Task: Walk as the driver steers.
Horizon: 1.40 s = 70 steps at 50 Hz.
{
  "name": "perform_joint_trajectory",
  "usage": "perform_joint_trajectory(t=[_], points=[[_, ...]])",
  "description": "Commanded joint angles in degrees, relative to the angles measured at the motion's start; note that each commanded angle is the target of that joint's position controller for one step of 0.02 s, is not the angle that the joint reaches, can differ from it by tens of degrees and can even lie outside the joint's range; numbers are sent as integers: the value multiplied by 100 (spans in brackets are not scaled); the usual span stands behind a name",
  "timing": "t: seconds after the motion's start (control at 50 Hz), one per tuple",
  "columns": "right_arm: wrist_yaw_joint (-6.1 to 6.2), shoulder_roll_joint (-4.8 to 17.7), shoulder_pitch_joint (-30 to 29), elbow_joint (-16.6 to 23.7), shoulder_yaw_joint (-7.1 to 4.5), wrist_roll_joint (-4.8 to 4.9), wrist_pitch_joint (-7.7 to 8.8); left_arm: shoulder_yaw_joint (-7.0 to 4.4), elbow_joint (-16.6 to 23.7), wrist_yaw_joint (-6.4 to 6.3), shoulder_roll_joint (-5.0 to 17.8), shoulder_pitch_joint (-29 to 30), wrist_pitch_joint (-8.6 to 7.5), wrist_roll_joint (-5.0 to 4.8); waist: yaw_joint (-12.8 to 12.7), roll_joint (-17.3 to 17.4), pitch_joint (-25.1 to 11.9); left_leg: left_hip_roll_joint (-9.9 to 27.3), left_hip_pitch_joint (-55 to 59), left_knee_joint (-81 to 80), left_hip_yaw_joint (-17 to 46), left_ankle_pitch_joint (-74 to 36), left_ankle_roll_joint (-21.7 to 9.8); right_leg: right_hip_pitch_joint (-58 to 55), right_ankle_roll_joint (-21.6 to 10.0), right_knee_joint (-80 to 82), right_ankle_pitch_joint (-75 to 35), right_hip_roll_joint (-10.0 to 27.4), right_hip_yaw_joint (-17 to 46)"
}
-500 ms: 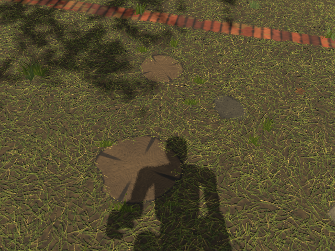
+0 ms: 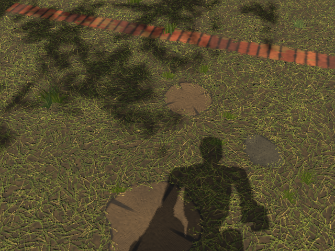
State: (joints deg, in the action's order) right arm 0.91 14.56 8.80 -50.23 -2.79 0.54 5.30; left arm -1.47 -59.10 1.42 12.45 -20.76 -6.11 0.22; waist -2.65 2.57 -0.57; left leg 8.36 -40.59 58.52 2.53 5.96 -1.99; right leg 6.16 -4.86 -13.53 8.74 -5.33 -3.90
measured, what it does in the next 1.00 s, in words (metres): walks ahead: left foot, then right foot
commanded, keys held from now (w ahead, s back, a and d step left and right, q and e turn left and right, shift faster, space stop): w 1.00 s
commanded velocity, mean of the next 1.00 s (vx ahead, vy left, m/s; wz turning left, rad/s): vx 0.50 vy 0.00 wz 0.00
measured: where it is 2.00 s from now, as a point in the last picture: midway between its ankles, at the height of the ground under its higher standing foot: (180, 139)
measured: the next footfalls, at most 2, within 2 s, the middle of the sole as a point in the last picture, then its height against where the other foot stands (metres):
left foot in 0.26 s outside the picture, level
right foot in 0.84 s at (205, 220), level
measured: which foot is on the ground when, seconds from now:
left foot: up 0.00-0.24, down 0.26-0.84, up 0.86-1.00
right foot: down 0.00-0.26, up 0.28-0.82, down 0.84-1.00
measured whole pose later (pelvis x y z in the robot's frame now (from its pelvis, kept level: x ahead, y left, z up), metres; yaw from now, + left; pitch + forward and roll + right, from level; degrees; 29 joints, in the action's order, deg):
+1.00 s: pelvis +0.57 +0.00 -0.01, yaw +0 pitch +1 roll +0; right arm 0.4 15.1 15.1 -54.4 -3.2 1.2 5.4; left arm -3.2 -53.4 2.1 13.5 -12.3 -5.7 0.2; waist -0.6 2.1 1.2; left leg 4.7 -27.8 67.2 1.9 17.9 -3.1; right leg 17.1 -3.9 -23.9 8.3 -2.3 -3.9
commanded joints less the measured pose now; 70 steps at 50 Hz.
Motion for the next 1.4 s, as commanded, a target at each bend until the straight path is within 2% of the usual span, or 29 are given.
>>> perform_joint_trajectory(t=[0.02,0.12,0.18,0.22,0.26,0.28,0.3,0.32,0.34,0.36,0.42,0.54,0.62,0.72,0.78,0.82,0.84,0.86,0.88,0.9,0.92,0.94,0.96,1.0,1.06,1.18,1.3,1.36,1.4], points=[[-30,133,-180,317,-7,-24,33,-126,347,-110,823,139,-52,-34,160,-436,400,19,16,-1142,-57,-940,77,427,-811,792,-1195,1538,942],[-166,125,-1168,612,52,60,74,-158,155,-139,950,-464,29,-125,-199,-488,563,-271,118,-2413,-251,-1167,70,-360,-689,607,-964,1682,856],[-292,210,-1432,804,48,79,136,-194,72,-173,986,-597,129,-124,-167,-553,605,-357,57,-2768,-235,-631,-110,-1005,-614,236,-1274,1971,940],[-331,392,-1052,762,-26,75,176,-232,113,-187,1085,-431,184,-116,123,-699,340,-569,798,-2939,-386,-223,-284,-1131,-492,-261,-2352,1997,883],[-281,885,669,264,-287,65,187,-168,234,-182,951,-195,230,-43,954,-666,-708,-723,3202,-2938,-451,-330,-628,-461,-218,-2213,-3498,1501,480],[-235,1449,1653,79,-425,-71,171,-23,371,-150,514,-572,165,13,1014,258,-1679,707,5536,-2889,1491,-112,-1302,1533,112,-4446,-1660,874,144],[-272,1423,1907,-15,-397,-63,137,126,280,-96,49,-999,17,-35,866,1336,-2382,1535,6619,-3807,3809,780,-1830,3037,260,-5813,2297,105,716],[-263,923,1650,11,-255,-16,144,-52,347,-74,732,-486,-97,-213,917,870,-1782,1314,6179,-4036,3553,1091,-1516,3634,126,-6395,2218,469,1185],[-248,739,1024,135,-185,19,142,-115,543,-81,969,43,-156,-287,760,570,-967,1158,5234,-4167,2641,603,-1279,3807,54,-6313,1634,785,964],[-280,519,536,216,-103,-19,135,-154,595,-139,968,421,-139,-200,579,-61,-488,846,4269,-4377,1909,-104,-1060,3490,38,-6015,1108,1045,821],[-336,300,346,126,-59,-81,184,-168,513,-164,548,6,70,-128,134,194,-228,452,3178,-4874,995,-646,-1109,2696,148,-5393,539,1354,810],[-151,610,962,-188,-121,-74,130,-225,904,-188,506,1077,161,-43,270,18,204,357,3300,-5176,417,-1158,-1099,3574,378,-3845,-734,1410,690],[-78,708,1290,-325,-128,-16,90,-181,1128,-120,407,1880,108,-77,515,51,375,242,3479,-5268,135,-847,-942,3366,375,-2557,-1518,1192,485],[-40,755,1682,-584,-171,30,-18,-142,1422,29,442,2582,41,-136,680,80,617,577,4344,-4956,166,-877,-908,3542,236,-1847,-1140,1066,460],[-6,859,1540,-601,-227,49,-92,-196,1448,107,609,2364,-20,-144,437,199,426,706,4624,-4465,159,-1791,-773,2927,23,-1609,-535,884,326],[-6,817,1304,-539,-203,28,-149,-407,1063,71,969,1071,-34,-126,-238,223,-344,322,4313,-3007,-161,-3423,-557,1041,-224,-1476,-501,483,2],[-11,655,1295,-413,-116,-43,-148,-546,795,18,1376,-48,-26,-74,-622,-188,-1159,-14,3198,-1370,-403,-2422,-349,-774,-563,-1641,-601,1227,848],[-87,-76,2006,-391,98,-52,-24,-661,640,13,1857,-675,14,-28,-365,-1627,-1987,-1077,762,921,-465,771,85,-2950,-1495,-1142,464,2633,3565],[-113,238,1833,-478,34,36,134,-500,662,22,1376,-616,12,-53,-452,-1498,-2158,-1095,79,1730,467,2621,-26,-2993,-1444,-443,819,2748,4600],[-134,677,1286,-286,-89,194,219,-412,738,14,1110,-79,-3,-90,-340,-1227,-1288,-751,-377,1963,441,2278,-142,-2243,-1121,-368,782,2579,3733],[-99,716,923,-180,-96,201,236,-343,880,15,930,493,-3,-84,-144,-771,-757,-405,-234,1714,242,1690,-175,-1290,-942,-230,295,2383,2942],[-47,670,704,-157,-139,97,194,-276,922,51,716,845,-4,-31,31,-431,-340,-206,25,1376,146,1283,-178,-455,-803,-8,-140,2118,2366],[-21,539,875,-163,-159,69,112,-255,902,63,660,963,-33,28,253,-717,-266,-28,434,1098,193,1026,-165,52,-782,168,-357,1991,2025],[-11,319,1095,-237,-151,53,-29,-246,786,75,591,869,-59,15,383,-769,-152,45,759,789,132,844,-103,481,-822,442,-593,1783,1588],[20,357,586,-56,-190,1,-99,-298,641,-31,846,570,-70,8,344,-579,109,103,229,80,77,212,51,451,-873,642,-1075,1777,1280],[-70,203,-578,289,-142,6,-43,-287,458,-163,924,38,18,-60,16,-583,336,-110,44,-1830,-124,-1186,130,8,-646,756,-1031,1622,829],[-265,217,-1412,629,-70,73,40,-337,179,-203,1000,-441,154,-114,-194,-596,620,-302,-84,-2729,-212,-772,-17,-962,-610,367,-1189,1987,821],[-323,443,-1017,599,-146,77,91,-396,187,-229,1125,-243,219,-132,141,-756,344,-555,780,-2948,-392,-197,-254,-1166,-454,-225,-2493,2073,780],[-268,894,575,118,-388,38,94,-340,272,-226,996,-26,263,-107,909,-655,-631,-775,3109,-2996,-538,-340,-564,-549,-178,-2058,-3608,1580,387]])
